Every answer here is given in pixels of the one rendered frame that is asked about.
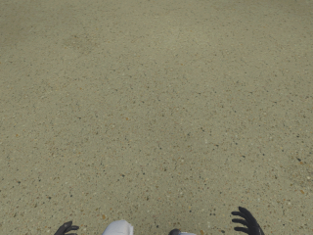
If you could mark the left robot thigh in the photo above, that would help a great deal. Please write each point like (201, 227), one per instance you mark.
(119, 227)

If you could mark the robot left hand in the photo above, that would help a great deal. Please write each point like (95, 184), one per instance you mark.
(66, 227)

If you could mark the robot right hand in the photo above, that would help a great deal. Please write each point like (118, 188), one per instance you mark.
(253, 228)

